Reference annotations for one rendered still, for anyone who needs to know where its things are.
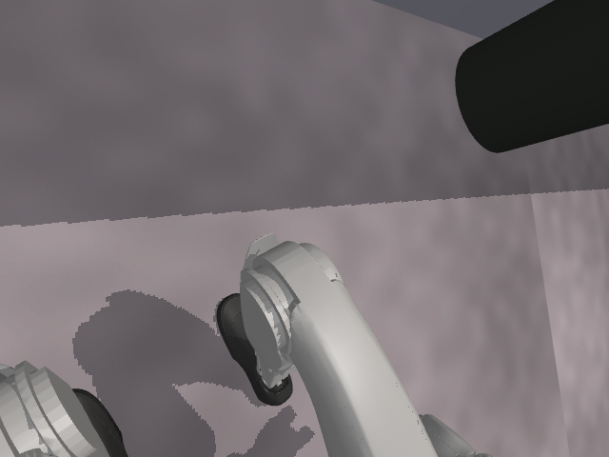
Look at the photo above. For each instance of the left robot foot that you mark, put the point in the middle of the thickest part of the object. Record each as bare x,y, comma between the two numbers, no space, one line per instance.
103,423

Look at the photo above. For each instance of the right robot hand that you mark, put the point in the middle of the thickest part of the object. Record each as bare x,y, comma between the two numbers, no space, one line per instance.
445,440

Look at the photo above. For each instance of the right robot foot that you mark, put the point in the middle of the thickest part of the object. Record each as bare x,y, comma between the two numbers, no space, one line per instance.
231,326

